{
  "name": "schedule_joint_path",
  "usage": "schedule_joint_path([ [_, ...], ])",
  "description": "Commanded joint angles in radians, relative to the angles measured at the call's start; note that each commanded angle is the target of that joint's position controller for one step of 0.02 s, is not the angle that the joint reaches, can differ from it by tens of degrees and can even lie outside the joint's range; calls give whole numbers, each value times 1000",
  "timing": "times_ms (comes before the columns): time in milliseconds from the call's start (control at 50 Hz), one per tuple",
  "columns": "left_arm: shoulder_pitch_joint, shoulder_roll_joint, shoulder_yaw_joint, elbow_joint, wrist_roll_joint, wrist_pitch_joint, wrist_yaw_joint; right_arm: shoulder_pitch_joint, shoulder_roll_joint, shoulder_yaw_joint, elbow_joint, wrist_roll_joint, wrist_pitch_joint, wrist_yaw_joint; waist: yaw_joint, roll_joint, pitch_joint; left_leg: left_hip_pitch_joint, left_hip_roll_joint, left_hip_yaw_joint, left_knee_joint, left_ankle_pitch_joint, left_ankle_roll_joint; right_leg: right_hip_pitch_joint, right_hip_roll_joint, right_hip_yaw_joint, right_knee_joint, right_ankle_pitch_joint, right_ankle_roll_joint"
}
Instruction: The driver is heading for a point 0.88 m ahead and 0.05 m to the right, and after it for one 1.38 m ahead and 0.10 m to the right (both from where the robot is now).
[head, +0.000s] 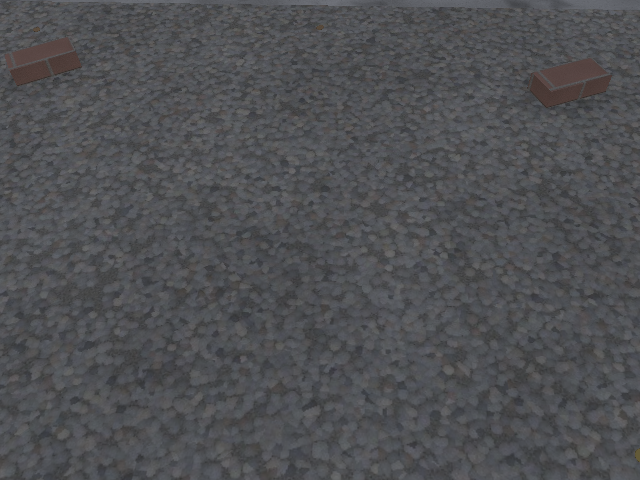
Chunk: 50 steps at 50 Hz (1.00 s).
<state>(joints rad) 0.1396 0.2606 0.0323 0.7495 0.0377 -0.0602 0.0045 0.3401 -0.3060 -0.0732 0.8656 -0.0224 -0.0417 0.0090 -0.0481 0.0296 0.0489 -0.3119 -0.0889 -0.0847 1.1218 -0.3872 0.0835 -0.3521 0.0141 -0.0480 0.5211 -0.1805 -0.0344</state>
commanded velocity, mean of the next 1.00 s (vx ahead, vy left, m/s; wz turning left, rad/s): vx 0.50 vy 0.00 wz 0.09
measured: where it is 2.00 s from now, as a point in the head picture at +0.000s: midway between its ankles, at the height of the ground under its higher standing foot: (306, 320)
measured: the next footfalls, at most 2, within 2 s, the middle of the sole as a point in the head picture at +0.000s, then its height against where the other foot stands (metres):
left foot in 0.38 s outside the picture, level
right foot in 0.90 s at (351, 400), level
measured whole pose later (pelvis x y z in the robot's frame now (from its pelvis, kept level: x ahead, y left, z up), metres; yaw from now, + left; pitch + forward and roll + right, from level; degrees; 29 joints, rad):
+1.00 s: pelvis +0.52 +0.02 +0.00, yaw +3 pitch +0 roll +1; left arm 0.14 0.24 0.04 0.84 0.03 -0.06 -0.01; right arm 0.37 -0.23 -0.04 1.00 -0.01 -0.07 0.00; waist -0.03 0.01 0.05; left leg -0.21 -0.03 0.00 1.06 -0.41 0.08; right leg -0.38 0.02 -0.10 0.55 -0.18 -0.09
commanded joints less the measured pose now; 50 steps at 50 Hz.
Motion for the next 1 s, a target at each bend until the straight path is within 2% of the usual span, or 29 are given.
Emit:
schedule_joint_path([
  [20, 109, 87, 23, 3, -6, -22, -4, 37, -36, 1, -53, -19, 8, 19, 34, -124, -30, -217, 99, -26, 22, 57, -17, 185, -261, 320, -322, 8, -132],
  [60, 152, 98, 27, 31, -16, -44, -15, 21, -30, 4, -61, -19, 15, 26, 29, -130, -45, -228, 91, -24, -9, 78, -22, 199, -257, 261, -330, 159, -148],
  [100, 174, 109, 31, 50, -22, -53, -19, -50, -26, 10, -86, -20, 16, 32, 33, -125, -31, -292, 104, -18, -72, 131, -34, 221, -260, 212, -360, 186, -162],
  [140, 192, 107, 31, 66, -22, -50, -20, -138, -17, 21, -116, -21, 13, 40, 45, -118, -11, -322, 124, 12, -182, 199, -50, 227, -242, 157, -387, 183, -159],
  [200, 219, 112, 33, 89, -28, -44, -23, -259, 14, 45, -150, -17, 5, 52, 69, -124, 2, -241, 143, 97, -387, 302, -62, 197, -203, 75, -392, 223, -139],
  [260, 280, 141, 40, 119, -27, -38, -24, -329, 2, 51, -170, -12, 1, 48, 93, -128, 4, -179, 131, 140, -495, 293, -51, 240, -228, 74, -363, 282, -130],
  [320, 297, 161, 45, 140, -24, -23, -19, -315, -19, 45, -172, -16, -7, 35, 75, -131, 0, -113, 106, 157, -569, 215, -14, 311, -262, 80, -281, 400, -117],
  [340, 292, 162, 44, 146, -27, -17, -17, -246, -24, 39, -148, -22, -13, 29, 38, -116, -30, -13, 79, 168, -627, 214, 3, 315, -247, 56, -185, 511, -104],
  [360, 303, 141, 36, 152, -29, -13, -16, -109, -48, 26, -96, -32, -24, 20, -14, -71, -107, 171, 62, 164, -676, 219, 27, 277, -200, 12, -8, 557, -84],
  [380, 283, 105, 22, 119, -31, -15, -15, 70, -116, 4, -59, -51, -32, 7, -89, 18, -229, 406, 237, -29, -703, 118, 79, 122, -155, -29, 254, 340, -57],
  [400, 361, -1, -1, 75, -49, -16, -22, 134, -231, -25, -48, -47, -24, -6, -58, 265, -328, 653, 517, -490, -810, 57, 206, -233, 15, -77, 597, -284, -13],
  [420, 294, 123, 31, 89, -21, -5, -9, 105, -189, -23, -48, -2, -14, -8, -70, 123, -275, 578, 496, -537, -849, 55, 212, -332, -10, 51, 699, -339, -27],
  [440, 233, 120, 34, 72, -24, -8, -14, 22, -131, -6, -53, 3, -16, -7, -30, 77, -148, 472, 441, -382, -850, 118, 188, -358, -59, 77, 697, -255, -39],
  [460, 213, 98, 28, 72, -30, -12, -19, -30, -76, 8, -55, 0, -22, -2, 0, 49, -95, 364, 393, -283, -881, 217, 161, -317, -87, 79, 643, -190, -38],
  [480, 215, 87, 28, 82, -24, -5, -22, -58, -50, 16, -52, 2, -30, -2, 29, 53, -62, 291, 350, -206, -908, 274, 130, -270, -107, 75, 594, -161, -31],
  [500, 239, 77, 26, 94, -11, 9, -27, -73, -28, 22, -45, 5, -35, -5, 56, 65, -49, 235, 318, -151, -932, 313, 112, -221, -116, 71, 567, -143, -18],
  [560, 214, 55, 26, 92, 0, 31, -42, -33, -45, 16, -12, 15, -54, -6, 74, 43, -38, 208, 298, -86, -980, 409, 131, -222, -115, 50, 532, -80, 8],
  [660, 19, 44, 19, 32, -4, 34, -45, 39, -47, 15, 38, 16, -55, -3, 42, 22, 25, 236, 275, -14, -1025, 435, 136, -322, -134, 26, 344, 82, 40],
  [720, -80, 32, 8, 2, -9, 31, -45, 87, -55, 14, 67, 13, -55, -3, 15, 26, 38, 266, 270, 23, -1016, 505, 124, -293, -113, -1, 210, 150, 31],
  [800, -160, 46, 7, -31, -10, 24, -40, 137, -68, 12, 106, 4, -50, -11, -2, 32, 56, 369, 303, 30, -974, 594, 111, -276, -86, -16, 102, 130, -9],
  [840, -146, 56, 10, -33, -9, 18, -36, 127, -79, 9, 117, 1, -47, -17, 16, 34, 52, 409, 317, 40, -919, 714, 97, -223, -63, -28, 60, 66, -40],
  [860, -100, 63, 15, -21, -9, 14, -31, 111, -88, 8, 120, 0, -46, -19, 42, 40, 28, 414, 314, 53, -855, 853, 84, -145, -36, -41, 39, 28, -58],
  [880, 0, 77, 25, 11, -6, 7, -23, 97, -98, 5, 123, -1, -43, -20, 87, 38, -26, 410, 298, 72, -730, 977, 70, -19, 0, -56, 8, 8, -77],
  [900, 173, 99, 38, 72, 3, -3, -13, 85, -91, 8, 123, 2, -39, -20, 159, 6, -120, 341, 252, 111, -529, 961, 49, 199, 12, -57, -43, 44, -104],
  [920, 358, 181, 61, 110, 26, -11, -1, 92, -52, 22, 92, 9, -41, -19, 215, -90, -248, 134, 197, 149, -224, 633, 29, 467, -198, 171, -56, -28, -155],
  [940, 383, 282, 86, 122, 23, -6, -3, 215, 46, 36, 85, 36, -41, -9, 148, -332, -347, -212, -10, 145, 114, -116, -9, 685, -453, 679, -196, -88, -287],
  [960, 291, 220, 76, 109, -17, 4, -10, 134, -51, 13, 91, 8, -37, -13, 133, -153, -261, -297, 46, 0, 185, -103, 12, 589, -403, 691, -250, -155, -260],
  [980, 184, 156, 59, 92, -24, 4, -12, 62, -52, 8, 69, 9, -41, -8, 95, -101, -121, -318, 96, 12, 161, -5, 17, 445, -373, 525, -262, -139, -233],
  [1000, 138, 100, 44, 92, -20, -3, -16, 26, -31, 14, 64, 11, -44, -4, 75, -57, -61, -289, 132, 22, 105, 60, 15, 337, -328, 421, -299, -39, -210],
])
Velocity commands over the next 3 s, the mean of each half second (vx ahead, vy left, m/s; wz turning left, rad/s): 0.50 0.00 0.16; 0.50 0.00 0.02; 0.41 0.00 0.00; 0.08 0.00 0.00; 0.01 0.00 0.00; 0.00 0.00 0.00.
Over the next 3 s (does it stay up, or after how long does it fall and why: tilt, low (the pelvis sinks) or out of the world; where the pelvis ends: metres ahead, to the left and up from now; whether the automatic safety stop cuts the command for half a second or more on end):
stays up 0.85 0.05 0.01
